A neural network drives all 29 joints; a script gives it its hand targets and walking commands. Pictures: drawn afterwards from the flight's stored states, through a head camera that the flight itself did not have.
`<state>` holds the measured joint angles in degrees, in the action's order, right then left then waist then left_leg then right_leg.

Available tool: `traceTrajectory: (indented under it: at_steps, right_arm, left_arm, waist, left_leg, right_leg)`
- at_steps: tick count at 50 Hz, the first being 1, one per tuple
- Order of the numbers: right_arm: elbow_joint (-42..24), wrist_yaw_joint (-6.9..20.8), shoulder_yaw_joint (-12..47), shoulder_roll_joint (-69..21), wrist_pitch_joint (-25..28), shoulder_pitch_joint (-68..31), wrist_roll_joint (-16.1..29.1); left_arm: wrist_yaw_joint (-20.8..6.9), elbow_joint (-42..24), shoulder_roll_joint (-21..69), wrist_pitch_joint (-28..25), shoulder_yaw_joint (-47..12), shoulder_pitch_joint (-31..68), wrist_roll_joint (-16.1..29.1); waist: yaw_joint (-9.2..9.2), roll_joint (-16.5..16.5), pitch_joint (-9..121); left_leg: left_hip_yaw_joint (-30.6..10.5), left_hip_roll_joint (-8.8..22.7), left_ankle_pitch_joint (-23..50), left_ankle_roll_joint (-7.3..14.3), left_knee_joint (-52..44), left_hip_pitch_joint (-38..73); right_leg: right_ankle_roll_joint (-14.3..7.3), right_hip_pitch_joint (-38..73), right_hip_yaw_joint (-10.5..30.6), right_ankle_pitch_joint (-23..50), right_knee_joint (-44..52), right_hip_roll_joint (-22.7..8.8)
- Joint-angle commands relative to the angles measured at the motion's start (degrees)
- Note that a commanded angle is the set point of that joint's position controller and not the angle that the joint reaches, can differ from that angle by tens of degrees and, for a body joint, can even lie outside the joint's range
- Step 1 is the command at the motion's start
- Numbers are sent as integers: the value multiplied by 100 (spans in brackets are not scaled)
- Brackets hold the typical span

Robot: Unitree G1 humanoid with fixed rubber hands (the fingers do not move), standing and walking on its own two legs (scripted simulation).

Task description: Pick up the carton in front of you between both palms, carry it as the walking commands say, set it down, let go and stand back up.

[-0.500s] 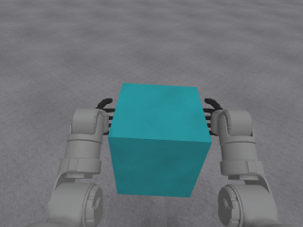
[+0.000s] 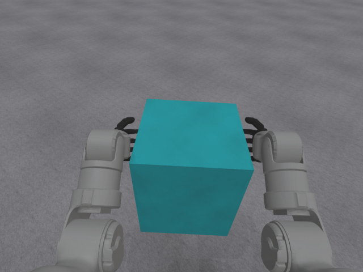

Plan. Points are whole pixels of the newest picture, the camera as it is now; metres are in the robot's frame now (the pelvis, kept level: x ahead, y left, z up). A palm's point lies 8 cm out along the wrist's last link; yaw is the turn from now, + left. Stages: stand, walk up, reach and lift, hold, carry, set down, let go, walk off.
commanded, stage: carry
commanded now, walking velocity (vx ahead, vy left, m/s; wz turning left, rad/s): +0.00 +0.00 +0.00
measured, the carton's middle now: (187, 168) +0.34 +0.01 +0.06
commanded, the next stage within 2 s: none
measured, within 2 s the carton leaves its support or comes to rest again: neither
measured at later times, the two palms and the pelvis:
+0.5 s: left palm (131, 123) +0.43 +0.15 +0.12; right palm (250, 119) +0.45 -0.15 +0.12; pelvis +0.09 -0.01 +0.00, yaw +0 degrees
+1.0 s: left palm (133, 77) +0.71 +0.19 +0.10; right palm (221, 78) +0.69 -0.11 +0.11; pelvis +0.34 +0.06 +0.02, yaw -2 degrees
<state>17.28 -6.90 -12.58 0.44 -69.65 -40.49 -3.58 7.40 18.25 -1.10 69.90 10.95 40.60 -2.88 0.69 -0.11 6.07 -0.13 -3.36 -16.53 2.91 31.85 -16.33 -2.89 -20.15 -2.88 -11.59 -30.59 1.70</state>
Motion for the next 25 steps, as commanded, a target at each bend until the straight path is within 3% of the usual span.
traceTrajectory:
  at_steps: [1, 3, 5, 7, 8, 11, 12, 14, 15, 16, 17, 18, 19, 20, 21, 23, 25]
  right_arm:
    - [-535, 1282, 2952, -6442, 125, -4082, 2254]
    - [-536, 1283, 2949, -6445, 125, -4078, 2249]
    - [-550, 1280, 2949, -6433, 123, -4112, 2233]
    - [-486, 1279, 2926, -6400, 111, -4104, 2204]
    - [-457, 1283, 2922, -6382, 110, -4123, 2201]
    - [-350, 1289, 2909, -6353, 147, -4063, 2207]
    - [-335, 1288, 2901, -6348, 161, -4063, 2212]
    - [-420, 1287, 2950, -6402, 189, -4167, 2287]
    - [-472, 1285, 2988, -6442, 201, -4209, 2334]
    - [-505, 1286, 3025, -6511, 199, -4233, 2375]
    - [-456, 1291, 2982, -6554, 184, -4211, 2388]
    - [-496, 1282, 2978, -6532, 192, -4320, 2417]
    - [-498, 1264, 2979, -6561, 204, -4347, 2404]
    - [-537, 1237, 2968, -6583, 211, -4245, 2416]
    - [-660, 1199, 2969, -6575, 208, -4216, 2424]
    - [-851, 1103, 3019, -6514, 163, -4154, 2389]
    - [-962, 1030, 3056, -6403, 120, -3973, 2309]
  left_arm:
    - [-1391, -838, 6522, -193, -2839, 4390, 2363]
    - [-1391, -842, 6522, -191, -2844, 4400, 2379]
    - [-1393, -845, 6522, -190, -2839, 4396, 2386]
    - [-1388, -802, 6519, -193, -2826, 4406, 2358]
    - [-1383, -771, 6515, -200, -2826, 4439, 2346]
    - [-1371, -630, 6516, -210, -2796, 4413, 2347]
    - [-1371, -582, 6509, -212, -2782, 4381, 2344]
    - [-1368, -560, 6493, -231, -2751, 4351, 2336]
    - [-1364, -559, 6493, -244, -2739, 4313, 2324]
    - [-1354, -524, 6416, -261, -2694, 4189, 2282]
    - [-1333, -446, 6299, -278, -2635, 4033, 2240]
    - [-1317, -533, 6299, -281, -2614, 4022, 2257]
    - [-1309, -745, 6351, -282, -2675, 4198, 2322]
    - [-1301, -1060, 6425, -294, -2830, 4441, 2455]
    - [-1286, -1406, 6524, -303, -2974, 4714, 2613]
    - [-1250, -1801, 6581, -292, -3123, 4982, 2798]
    - [-1238, -1872, 6566, -259, -3191, 4824, 2833]
  waist:
    - [1, 12, 1958]
    - [10, 11, 2008]
    - [7, 40, 1837]
    - [-66, 158, 1484]
    - [-117, 259, 1333]
    - [-267, 797, 1099]
    - [-269, 809, 1096]
    - [-178, 638, 1351]
    - [-28, 401, 1544]
    - [164, -367, 1671]
    - [268, -1357, 1606]
    - [421, -1281, 1494]
    - [479, -674, 1518]
    - [452, -334, 1645]
    - [400, -262, 1707]
    - [355, -507, 1634]
    - [372, -595, 1568]
  left_leg:
    - [-665, 932, 1029, 123, -438, 342]
    - [-647, 904, 708, 136, -472, 352]
    - [-663, 845, -501, 232, -575, 228]
    - [-963, 895, -1807, 428, -758, 51]
    - [-1228, 1026, -2080, 539, -906, 65]
    - [-2146, 1584, -1851, 885, -1187, 455]
    - [-2147, 1626, -1428, 947, -1075, 523]
    - [-1621, 1426, -356, 826, -625, 304]
    - [-1150, 1167, -121, 649, -94, -252]
    - [-366, 615, -198, 339, 1072, -1213]
    - [171, 140, -1102, 83, 1959, -2678]
    - [209, 184, -1868, 21, 2512, -3547]
    - [98, 313, -1843, 5, 3050, -3762]
    - [43, 434, -1636, 10, 3340, -3788]
    - [8, 525, -1340, 9, 3381, -3726]
    - [113, 554, -826, -100, 3253, -3504]
    - [177, 593, -377, -209, 2942, -3377]
  right_leg:
    - [-102, 1024, 757, 911, 285, -909]
    - [-114, 1021, 730, 561, 297, -882]
    - [-151, 792, 663, -837, 346, -788]
    - [-192, 255, 620, -1995, 253, -630]
    - [-181, -30, 522, -2007, 24, -536]
    - [-96, -780, -55, -1168, -741, -139]
    - [-101, -781, -141, -1127, -578, -112]
    - [-176, -12, -92, -1018, -177, -119]
    - [-302, 836, 265, -1068, 44, -272]
    - [-605, 1792, 1466, -1299, 559, -974]
    - [-1101, 2799, 3084, -762, 888, -1965]
    - [-1434, 3304, 3703, -132, 918, -2295]
    - [-1530, 3399, 3658, 330, 762, -2253]
    - [-1472, 3382, 3367, 444, 670, -2159]
    - [-1321, 3259, 3005, 395, 674, -2026]
    - [-1100, 2899, 2328, 330, 822, -1692]
    - [-1060, 2722, 1942, 677, 908, -1559]
